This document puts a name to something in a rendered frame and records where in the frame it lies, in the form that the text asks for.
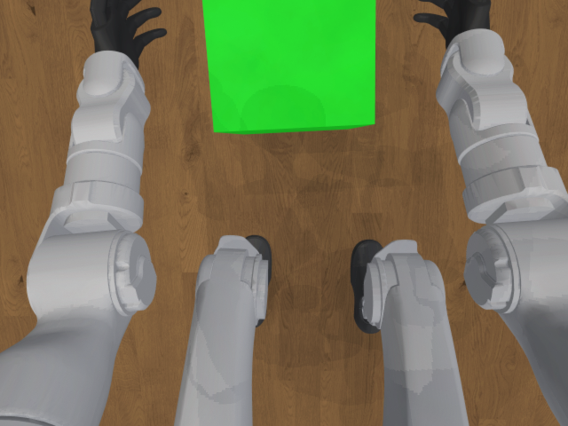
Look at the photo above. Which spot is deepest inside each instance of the robot left hand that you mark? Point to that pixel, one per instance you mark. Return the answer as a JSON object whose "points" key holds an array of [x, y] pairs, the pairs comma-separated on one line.
{"points": [[113, 31]]}

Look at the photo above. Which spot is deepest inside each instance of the robot right upper arm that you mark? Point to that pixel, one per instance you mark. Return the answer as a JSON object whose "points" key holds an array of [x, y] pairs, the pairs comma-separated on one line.
{"points": [[520, 270]]}

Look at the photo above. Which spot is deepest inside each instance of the robot left upper arm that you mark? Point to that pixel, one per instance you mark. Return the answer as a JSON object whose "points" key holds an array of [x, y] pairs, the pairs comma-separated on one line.
{"points": [[84, 288]]}

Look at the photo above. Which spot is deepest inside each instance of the robot left forearm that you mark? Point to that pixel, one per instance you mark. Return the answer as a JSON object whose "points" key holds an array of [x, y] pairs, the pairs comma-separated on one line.
{"points": [[105, 154]]}

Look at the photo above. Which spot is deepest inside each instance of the right robot thigh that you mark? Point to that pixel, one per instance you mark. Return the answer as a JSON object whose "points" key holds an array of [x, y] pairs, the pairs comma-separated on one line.
{"points": [[422, 384]]}

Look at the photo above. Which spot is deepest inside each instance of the robot left foot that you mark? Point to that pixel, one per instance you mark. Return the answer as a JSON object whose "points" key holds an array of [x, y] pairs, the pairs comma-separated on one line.
{"points": [[263, 247]]}

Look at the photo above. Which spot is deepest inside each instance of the robot right hand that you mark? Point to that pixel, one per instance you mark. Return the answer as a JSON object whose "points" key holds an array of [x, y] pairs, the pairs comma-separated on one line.
{"points": [[463, 15]]}

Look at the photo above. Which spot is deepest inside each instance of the robot right forearm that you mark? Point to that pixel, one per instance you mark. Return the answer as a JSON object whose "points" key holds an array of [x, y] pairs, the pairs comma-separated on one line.
{"points": [[504, 170]]}

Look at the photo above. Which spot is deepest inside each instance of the carton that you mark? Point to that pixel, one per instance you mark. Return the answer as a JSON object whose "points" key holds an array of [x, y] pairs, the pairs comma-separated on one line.
{"points": [[290, 65]]}

